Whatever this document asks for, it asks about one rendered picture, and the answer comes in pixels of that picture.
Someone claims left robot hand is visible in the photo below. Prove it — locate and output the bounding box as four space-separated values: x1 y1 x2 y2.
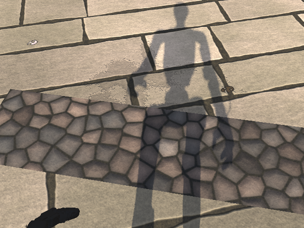
26 207 80 228

